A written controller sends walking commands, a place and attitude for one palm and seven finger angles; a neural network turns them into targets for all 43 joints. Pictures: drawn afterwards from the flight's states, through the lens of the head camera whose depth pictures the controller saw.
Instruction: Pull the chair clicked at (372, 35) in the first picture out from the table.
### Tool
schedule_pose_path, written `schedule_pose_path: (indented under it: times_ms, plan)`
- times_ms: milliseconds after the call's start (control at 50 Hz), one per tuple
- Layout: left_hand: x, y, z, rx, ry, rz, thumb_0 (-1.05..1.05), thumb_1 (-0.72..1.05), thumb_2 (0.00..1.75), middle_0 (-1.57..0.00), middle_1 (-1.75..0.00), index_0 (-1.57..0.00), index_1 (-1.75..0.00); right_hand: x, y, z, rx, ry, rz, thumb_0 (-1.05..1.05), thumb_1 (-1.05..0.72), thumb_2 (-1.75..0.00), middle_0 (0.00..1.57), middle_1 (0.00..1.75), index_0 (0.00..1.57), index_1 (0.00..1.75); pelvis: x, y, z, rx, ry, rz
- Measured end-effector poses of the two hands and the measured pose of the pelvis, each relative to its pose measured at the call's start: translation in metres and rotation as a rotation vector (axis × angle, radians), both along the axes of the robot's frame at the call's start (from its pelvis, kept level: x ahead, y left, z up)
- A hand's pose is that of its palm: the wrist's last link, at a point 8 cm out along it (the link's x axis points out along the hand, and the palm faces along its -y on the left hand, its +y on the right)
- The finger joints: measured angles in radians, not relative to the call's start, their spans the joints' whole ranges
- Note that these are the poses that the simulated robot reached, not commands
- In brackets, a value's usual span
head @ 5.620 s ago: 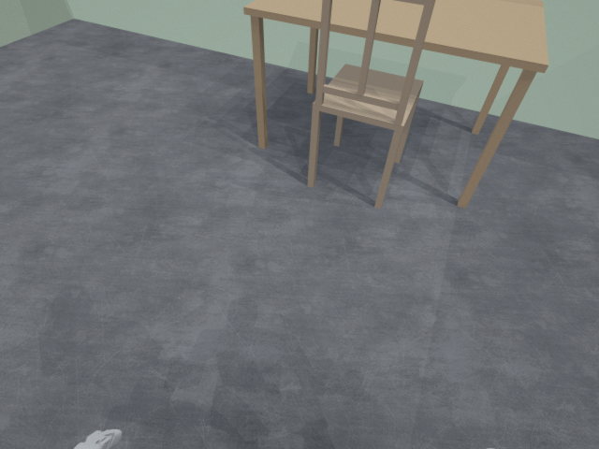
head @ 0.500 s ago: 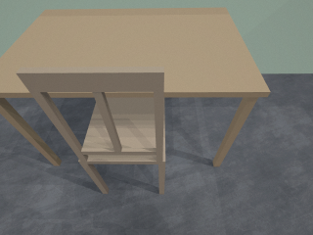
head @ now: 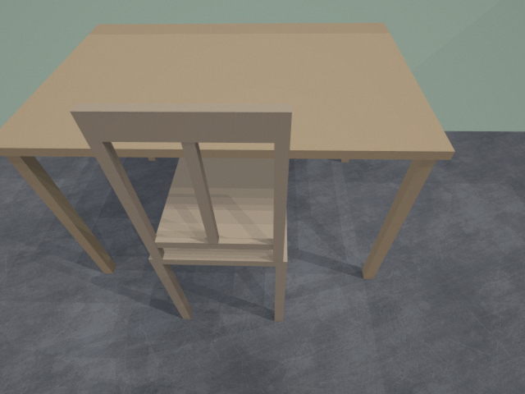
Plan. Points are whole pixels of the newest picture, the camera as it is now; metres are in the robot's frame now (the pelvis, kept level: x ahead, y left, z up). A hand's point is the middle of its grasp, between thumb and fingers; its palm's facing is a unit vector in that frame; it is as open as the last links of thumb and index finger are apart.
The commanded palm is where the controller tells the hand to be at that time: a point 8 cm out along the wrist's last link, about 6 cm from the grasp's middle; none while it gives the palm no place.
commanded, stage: come to a stop and stand still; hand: left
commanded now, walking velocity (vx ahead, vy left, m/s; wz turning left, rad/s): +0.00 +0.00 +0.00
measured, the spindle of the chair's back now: (203, 198) +0.51 +0.17 -0.06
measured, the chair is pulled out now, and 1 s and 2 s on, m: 0.00 0.00 0.00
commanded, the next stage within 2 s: look again from close up in 0.36 s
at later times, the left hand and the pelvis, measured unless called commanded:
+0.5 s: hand out of the picture -0.03 +0.14 -0.18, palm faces +0.04 -0.99 -0.16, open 7.4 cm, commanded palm none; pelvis -0.01 -0.02 +0.00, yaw +1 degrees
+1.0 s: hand out of the picture -0.02 +0.19 -0.19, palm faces +0.05 -0.99 -0.16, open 7.4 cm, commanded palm none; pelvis -0.01 +0.02 +0.00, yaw +1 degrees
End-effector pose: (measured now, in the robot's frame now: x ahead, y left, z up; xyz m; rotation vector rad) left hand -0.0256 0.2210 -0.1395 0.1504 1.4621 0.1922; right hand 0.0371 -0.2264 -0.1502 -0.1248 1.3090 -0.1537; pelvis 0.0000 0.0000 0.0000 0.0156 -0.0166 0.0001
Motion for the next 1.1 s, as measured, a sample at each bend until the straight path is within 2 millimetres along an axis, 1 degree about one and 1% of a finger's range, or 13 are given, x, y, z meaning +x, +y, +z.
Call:
schedule_pose_path:
  times_ms: [100, 240, 360, 460, 520, 580, 660, 740, 820, 940, 1100]
  plan:
    - [-0.013, -0.015, -0.002, -0.025, -0.002, 0.001, 0.01, 0.91, 0.9, -0.2, -0.3, -0.2, -0.3, -0.018, -0.006, 0.002, 0.001, 0.02, -0.001, 0.0, -0.93, -0.9, 0.2, 0.3, 0.2, 0.3, -0.007, -0.007, 0.002, -0.001, -0.018, 0.001]
    - [-0.015, -0.031, -0.007, -0.06, -0.025, 0.004, 0.01, 0.91, 0.89, -0.2, -0.3, -0.2, -0.3, -0.055, -0.008, 0.003, 0.007, 0.101, -0.008, 0.0, -0.91, -0.9, 0.2, 0.3, 0.2, 0.29, -0.013, -0.015, 0.002, -0.005, -0.019, 0.007]
    - [-0.014, -0.037, -0.008, -0.069, -0.02, 0.008, 0.01, 0.91, 0.89, -0.2, -0.3, -0.2, -0.3, -0.084, -0.001, 0.003, 0.022, 0.177, -0.029, 0.0, -0.91, -0.9, 0.2, 0.3, 0.2, 0.29, -0.013, -0.017, 0.002, -0.006, -0.01, 0.01]
    - [-0.013, -0.037, -0.007, -0.065, -0.013, 0.011, 0.01, 0.91, 0.89, -0.2, -0.3, -0.2, -0.3, -0.096, 0.008, 0.003, 0.04, 0.213, -0.042, 0.0, -0.91, -0.9, 0.2, 0.3, 0.2, 0.29, -0.009, -0.017, 0.002, -0.007, -0.005, 0.011]
    - [-0.011, -0.034, -0.007, -0.049, -0.027, -0.013, 0.01, 0.91, 0.89, -0.2, -0.3, -0.2, -0.3, -0.092, 0.011, -0.002, 0.052, 0.199, -0.033, 0.0, -0.9, -0.9, 0.2, 0.3, 0.2, 0.29, -0.011, -0.014, -0.001, -0.026, -0.001, 0.01]
    - [-0.009, -0.027, -0.008, -0.042, -0.04, -0.022, 0.01, 0.91, 0.89, -0.2, -0.3, -0.2, -0.3, -0.08, 0.015, -0.004, 0.049, 0.144, -0.031, 0.0, -0.9, -0.9, 0.2, 0.3, 0.2, 0.29, -0.011, -0.009, -0.003, -0.028, -0.005, 0.017]
    - [0.0, -0.015, -0.012, -0.037, -0.076, -0.017, 0.01, 0.91, 0.89, -0.2, -0.3, -0.2, -0.3, -0.061, 0.021, -0.005, 0.042, 0.08, -0.015, 0.0, -0.91, -0.9, 0.2, 0.3, 0.2, 0.29, -0.009, -0.001, -0.006, -0.024, -0.015, 0.022]
    - [0.009, -0.003, -0.014, -0.031, -0.118, -0.014, 0.01, 0.91, 0.89, -0.2, -0.3, -0.2, -0.3, -0.051, 0.02, -0.003, 0.017, 0.058, 0.007, 0.01, -0.92, -0.9, 0.2, 0.3, 0.2, 0.29, -0.009, 0.006, -0.007, -0.022, -0.018, 0.024]
    - [0.012, 0.007, -0.014, -0.032, -0.134, -0.016, 0.01, 0.92, 0.9, -0.2, -0.3, -0.2, -0.3, -0.044, 0.02, 0.001, -0.004, 0.034, 0.014, 0.01, -0.92, -0.9, 0.2, 0.3, 0.2, 0.29, -0.01, 0.012, -0.007, -0.02, -0.017, 0.023]
    - [0.007, 0.016, -0.016, -0.043, -0.124, -0.015, 0.01, 0.91, 0.9, -0.2, -0.3, -0.2, -0.3, -0.039, 0.023, 0.007, -0.025, 0.019, 0.023, 0.01, -0.92, -0.9, 0.2, 0.3, 0.2, 0.29, -0.013, 0.02, -0.005, -0.021, -0.016, 0.023]
    - [-0.012, 0.021, -0.017, -0.061, -0.083, -0.002, 0.01, 0.91, 0.9, -0.2, -0.3, -0.2, -0.3, -0.041, 0.031, 0.011, -0.031, 0.031, 0.03, 0.0, -0.91, -0.9, 0.2, 0.3, 0.2, 0.3, -0.016, 0.029, -0.003, -0.022, -0.012, 0.027]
